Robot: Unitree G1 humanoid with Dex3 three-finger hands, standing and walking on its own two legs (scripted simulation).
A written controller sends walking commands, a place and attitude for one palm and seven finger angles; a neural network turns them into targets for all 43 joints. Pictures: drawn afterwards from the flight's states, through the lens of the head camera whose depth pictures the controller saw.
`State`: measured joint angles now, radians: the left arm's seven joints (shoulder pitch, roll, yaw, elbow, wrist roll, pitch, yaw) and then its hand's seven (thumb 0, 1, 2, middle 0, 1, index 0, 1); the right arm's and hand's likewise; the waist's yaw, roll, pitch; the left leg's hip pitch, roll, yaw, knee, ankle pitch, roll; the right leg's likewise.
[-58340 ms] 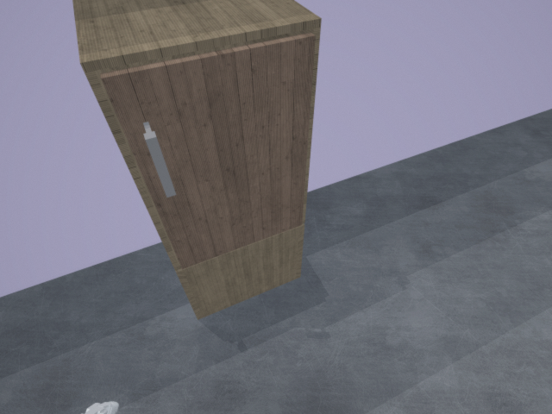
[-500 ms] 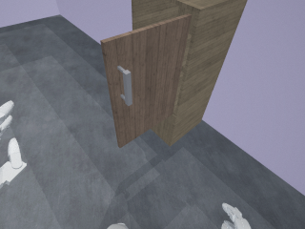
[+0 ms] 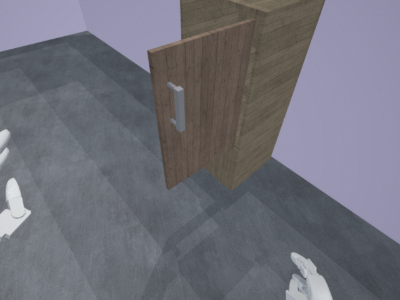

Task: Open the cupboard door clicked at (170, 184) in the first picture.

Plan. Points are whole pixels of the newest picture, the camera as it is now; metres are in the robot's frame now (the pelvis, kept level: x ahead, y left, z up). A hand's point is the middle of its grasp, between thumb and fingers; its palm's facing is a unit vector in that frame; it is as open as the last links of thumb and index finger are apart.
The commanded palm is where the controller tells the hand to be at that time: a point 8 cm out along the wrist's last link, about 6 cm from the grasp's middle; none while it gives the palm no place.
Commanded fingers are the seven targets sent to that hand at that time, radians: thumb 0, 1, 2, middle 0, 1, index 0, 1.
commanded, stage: stop stepping back and stand still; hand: left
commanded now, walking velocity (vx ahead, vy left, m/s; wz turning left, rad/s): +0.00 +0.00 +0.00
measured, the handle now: (175, 107) +0.62 +0.11 +0.04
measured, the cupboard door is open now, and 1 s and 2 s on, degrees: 88 88 88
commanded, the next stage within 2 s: let the arm hang, fingers relaxed in 0.34 s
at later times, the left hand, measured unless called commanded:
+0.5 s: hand (34, 231) +0.20 +0.28 +0.10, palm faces +0.28 -0.81 -0.51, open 7.4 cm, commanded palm none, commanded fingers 0.00 0.90 0.90 -0.20 -0.30 -0.20 -0.30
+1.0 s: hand out of the picture -0.07 +0.21 -0.16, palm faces +0.04 -0.97 -0.26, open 7.3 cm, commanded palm none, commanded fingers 0.00 0.90 0.90 -0.20 -0.30 -0.20 -0.30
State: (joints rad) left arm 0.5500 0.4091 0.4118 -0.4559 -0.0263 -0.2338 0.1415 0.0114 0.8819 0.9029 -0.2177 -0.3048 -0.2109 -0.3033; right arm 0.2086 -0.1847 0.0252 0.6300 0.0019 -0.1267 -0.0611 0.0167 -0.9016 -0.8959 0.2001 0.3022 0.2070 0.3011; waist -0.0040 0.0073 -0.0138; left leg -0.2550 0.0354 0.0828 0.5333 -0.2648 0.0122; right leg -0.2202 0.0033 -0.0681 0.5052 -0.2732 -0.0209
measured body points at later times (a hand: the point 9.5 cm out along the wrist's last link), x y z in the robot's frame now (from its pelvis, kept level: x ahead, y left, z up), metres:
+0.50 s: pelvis -0.02 +0.02 +0.00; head -0.01 +0.01 +0.45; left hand +0.18 +0.32 +0.13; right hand +0.14 -0.23 -0.09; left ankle +0.01 +0.11 -0.74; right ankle +0.00 -0.10 -0.74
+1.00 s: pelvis -0.03 +0.00 +0.01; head -0.01 +0.00 +0.45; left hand -0.07 +0.26 -0.14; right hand -0.02 -0.25 -0.15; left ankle +0.01 +0.11 -0.74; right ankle +0.00 -0.10 -0.74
